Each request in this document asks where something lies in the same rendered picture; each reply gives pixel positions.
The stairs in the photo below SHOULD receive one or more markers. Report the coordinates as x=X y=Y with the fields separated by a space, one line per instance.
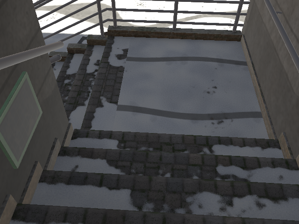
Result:
x=115 y=177
x=75 y=79

